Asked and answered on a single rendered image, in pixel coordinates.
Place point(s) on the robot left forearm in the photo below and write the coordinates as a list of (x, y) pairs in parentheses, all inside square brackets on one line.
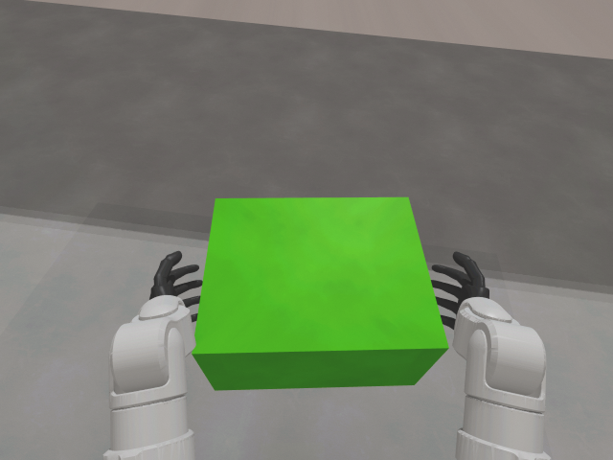
[(148, 383)]

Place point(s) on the robot right forearm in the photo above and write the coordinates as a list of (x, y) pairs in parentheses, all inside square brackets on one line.
[(505, 384)]

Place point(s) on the right robot hand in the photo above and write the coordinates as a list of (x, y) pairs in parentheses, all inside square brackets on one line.
[(473, 285)]

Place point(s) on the left robot hand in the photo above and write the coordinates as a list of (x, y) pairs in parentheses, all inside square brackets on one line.
[(165, 278)]

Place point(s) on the carton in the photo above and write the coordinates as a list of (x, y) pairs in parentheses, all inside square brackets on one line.
[(314, 292)]

